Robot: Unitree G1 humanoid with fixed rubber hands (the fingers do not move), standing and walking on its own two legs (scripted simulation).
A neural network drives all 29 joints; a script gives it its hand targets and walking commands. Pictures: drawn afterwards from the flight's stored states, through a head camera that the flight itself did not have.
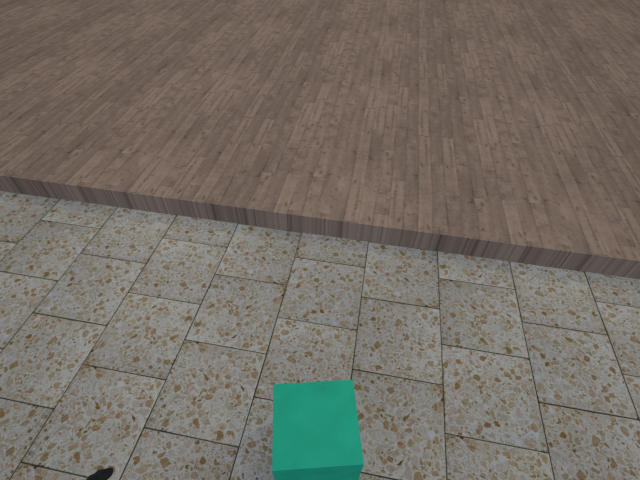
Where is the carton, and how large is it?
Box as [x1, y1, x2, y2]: [272, 380, 363, 479]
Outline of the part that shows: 352,380 273,384 272,471 275,479 358,478 363,462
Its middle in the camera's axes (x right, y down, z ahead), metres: -0.01 +0.54 +1.05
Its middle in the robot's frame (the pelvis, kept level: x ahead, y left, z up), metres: +0.38 +0.02 -0.66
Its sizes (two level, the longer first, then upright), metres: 0.210 0.200 0.250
